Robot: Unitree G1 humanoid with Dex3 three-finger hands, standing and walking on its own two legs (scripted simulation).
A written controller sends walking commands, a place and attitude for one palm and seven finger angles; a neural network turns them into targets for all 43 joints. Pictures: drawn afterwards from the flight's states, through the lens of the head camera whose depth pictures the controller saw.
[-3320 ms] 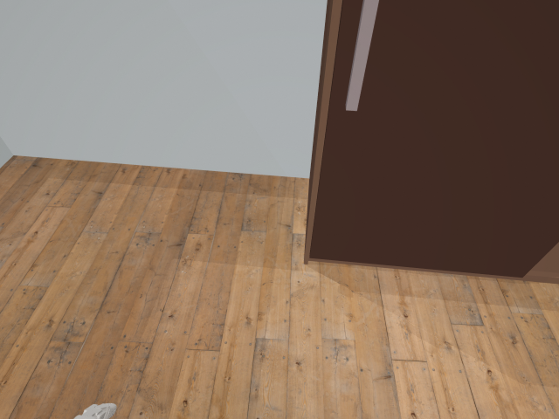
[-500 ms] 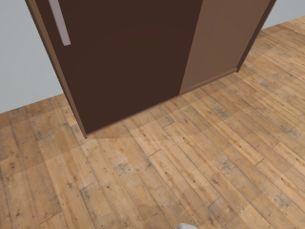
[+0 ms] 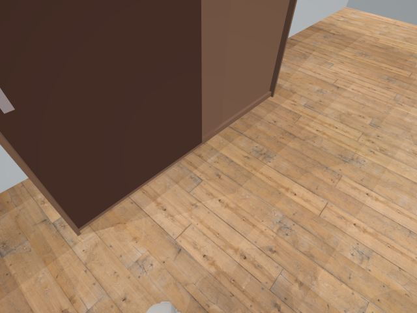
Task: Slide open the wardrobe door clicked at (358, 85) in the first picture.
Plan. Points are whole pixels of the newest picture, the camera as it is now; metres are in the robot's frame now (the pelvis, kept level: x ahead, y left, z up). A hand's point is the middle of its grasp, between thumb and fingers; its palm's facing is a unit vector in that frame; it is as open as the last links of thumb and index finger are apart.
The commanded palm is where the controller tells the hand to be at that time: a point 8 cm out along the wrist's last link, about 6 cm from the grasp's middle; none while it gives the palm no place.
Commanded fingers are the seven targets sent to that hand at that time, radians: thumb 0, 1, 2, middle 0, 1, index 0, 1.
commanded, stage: walk to a spot facing it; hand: left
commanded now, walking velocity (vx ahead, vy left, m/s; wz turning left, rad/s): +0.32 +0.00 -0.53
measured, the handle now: out of the picture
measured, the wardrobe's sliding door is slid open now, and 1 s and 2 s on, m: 0.00 0.00 0.00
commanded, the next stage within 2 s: turn to face it in 0.56 s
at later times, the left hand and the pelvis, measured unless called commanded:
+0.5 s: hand (136, 253) +0.28 +0.21 -0.17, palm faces -0.27 -0.95 -0.18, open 7.4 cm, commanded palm none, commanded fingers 0.00 0.90 0.90 -0.20 -0.30 -0.20 -0.30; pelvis +0.14 +0.05 +0.00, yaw -18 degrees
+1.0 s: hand (177, 222) +0.38 +0.12 -0.17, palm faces -0.31 -0.94 -0.14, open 7.3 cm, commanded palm none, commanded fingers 0.00 0.90 0.90 -0.20 -0.30 -0.20 -0.30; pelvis +0.21 +0.01 -0.01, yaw -18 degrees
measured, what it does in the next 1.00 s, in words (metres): walks ahead, turning right: left foot, then right foot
